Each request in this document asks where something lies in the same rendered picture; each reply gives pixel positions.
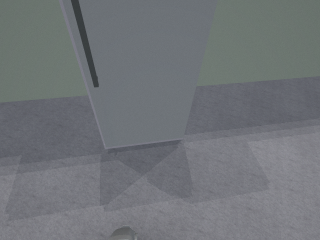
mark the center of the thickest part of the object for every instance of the left robot thigh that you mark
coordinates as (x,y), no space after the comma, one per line
(124,233)

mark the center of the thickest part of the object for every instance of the fridge door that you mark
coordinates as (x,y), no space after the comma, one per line
(147,56)

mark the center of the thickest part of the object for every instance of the handle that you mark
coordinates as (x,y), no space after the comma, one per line
(85,42)

